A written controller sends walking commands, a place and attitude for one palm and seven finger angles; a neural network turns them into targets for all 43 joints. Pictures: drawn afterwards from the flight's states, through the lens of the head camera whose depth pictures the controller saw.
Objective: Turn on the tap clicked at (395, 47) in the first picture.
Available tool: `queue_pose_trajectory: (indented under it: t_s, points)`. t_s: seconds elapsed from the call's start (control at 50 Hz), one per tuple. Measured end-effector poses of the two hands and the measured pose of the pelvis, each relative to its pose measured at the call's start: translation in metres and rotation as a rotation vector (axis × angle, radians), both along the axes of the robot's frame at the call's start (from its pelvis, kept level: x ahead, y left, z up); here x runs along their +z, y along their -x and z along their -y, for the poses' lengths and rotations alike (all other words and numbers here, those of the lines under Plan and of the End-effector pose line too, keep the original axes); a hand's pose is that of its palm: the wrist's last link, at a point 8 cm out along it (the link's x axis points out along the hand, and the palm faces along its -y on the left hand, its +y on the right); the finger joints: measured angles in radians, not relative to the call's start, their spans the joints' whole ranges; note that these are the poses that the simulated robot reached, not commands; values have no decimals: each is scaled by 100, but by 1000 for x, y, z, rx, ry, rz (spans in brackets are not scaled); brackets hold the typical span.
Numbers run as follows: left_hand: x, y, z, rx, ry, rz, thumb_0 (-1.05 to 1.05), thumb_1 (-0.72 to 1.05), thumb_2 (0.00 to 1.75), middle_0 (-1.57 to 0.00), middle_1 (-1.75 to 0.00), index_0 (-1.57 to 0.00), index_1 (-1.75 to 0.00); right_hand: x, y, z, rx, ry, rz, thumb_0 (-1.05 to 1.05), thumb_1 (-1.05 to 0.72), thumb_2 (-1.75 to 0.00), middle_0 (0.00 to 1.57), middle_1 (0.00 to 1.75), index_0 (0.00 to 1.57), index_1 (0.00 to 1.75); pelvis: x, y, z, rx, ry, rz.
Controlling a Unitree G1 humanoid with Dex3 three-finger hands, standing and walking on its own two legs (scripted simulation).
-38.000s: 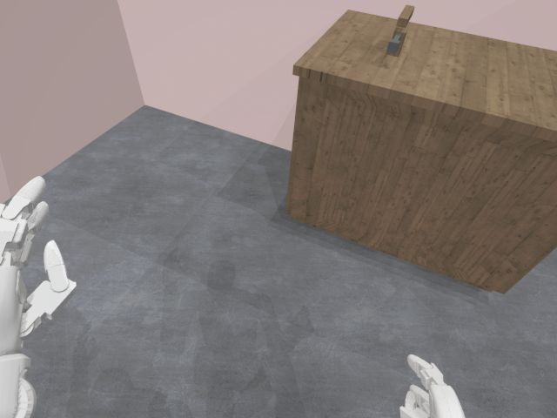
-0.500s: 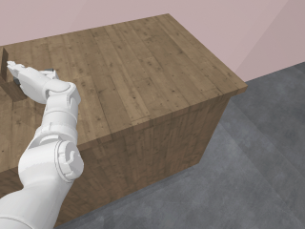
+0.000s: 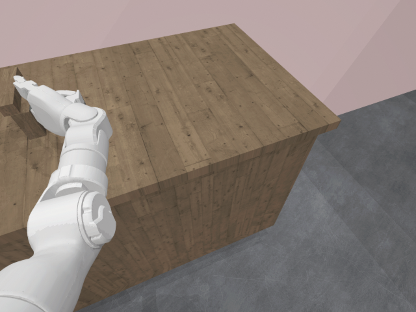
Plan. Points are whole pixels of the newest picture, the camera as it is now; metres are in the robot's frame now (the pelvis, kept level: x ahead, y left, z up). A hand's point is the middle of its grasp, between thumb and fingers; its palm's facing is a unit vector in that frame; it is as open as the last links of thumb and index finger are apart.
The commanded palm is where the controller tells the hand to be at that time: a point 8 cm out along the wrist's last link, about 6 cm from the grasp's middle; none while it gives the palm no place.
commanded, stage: lift the hand up off the lever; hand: left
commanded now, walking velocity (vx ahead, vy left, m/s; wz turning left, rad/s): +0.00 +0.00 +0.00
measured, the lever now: (77, 104) +0.55 +0.28 +0.10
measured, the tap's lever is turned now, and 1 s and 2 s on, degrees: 80 80 80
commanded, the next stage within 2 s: draw the hand back beside the body in 0.50 s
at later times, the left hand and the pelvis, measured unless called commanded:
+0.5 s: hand (75, 93) +0.48 +0.23 +0.18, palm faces +0.82 -0.56 -0.10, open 7.9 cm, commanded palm +0.42 +0.25 +0.19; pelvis +0.00 +0.00 +0.00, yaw +0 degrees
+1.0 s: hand (50, 148) +0.35 +0.24 +0.17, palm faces +0.41 -0.89 -0.19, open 7.8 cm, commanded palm +0.32 +0.26 +0.19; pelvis +0.00 +0.00 +0.01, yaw -3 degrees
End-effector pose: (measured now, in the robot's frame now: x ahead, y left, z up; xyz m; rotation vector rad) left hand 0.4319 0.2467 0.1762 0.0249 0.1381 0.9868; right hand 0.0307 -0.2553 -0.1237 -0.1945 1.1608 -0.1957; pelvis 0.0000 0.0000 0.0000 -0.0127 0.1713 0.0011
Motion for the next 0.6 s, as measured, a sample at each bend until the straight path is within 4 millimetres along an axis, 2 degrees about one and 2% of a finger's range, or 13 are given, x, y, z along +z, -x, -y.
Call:
queue_pose_trajectory:
  t_s: [0.3,0.46,0.6]
  points:
    - [12,13,-9,4,-5,-3,2,90,90,-15,-16,-15,-15,3,-26,-13,30,-18,56,0,-90,-89,21,30,20,30,3,-3,-6,5,-2,40]
    - [15,10,-1,-13,-15,-14,2,90,90,-15,-16,-15,-15,4,-36,-10,52,-10,70,0,-90,-89,20,30,20,30,4,-1,-5,9,-4,35]
    - [10,9,5,2,12,-33,2,90,90,-16,-16,-15,-15,4,-33,-8,37,-12,66,0,-90,-89,20,30,20,30,4,-2,-3,0,-7,30]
